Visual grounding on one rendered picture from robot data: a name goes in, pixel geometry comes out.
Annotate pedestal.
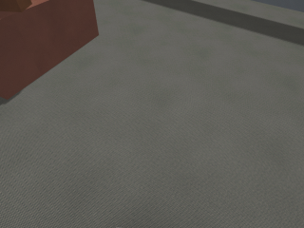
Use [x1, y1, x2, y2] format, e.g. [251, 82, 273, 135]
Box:
[0, 0, 99, 100]

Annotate carton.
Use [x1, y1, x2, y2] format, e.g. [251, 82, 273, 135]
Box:
[0, 0, 32, 12]

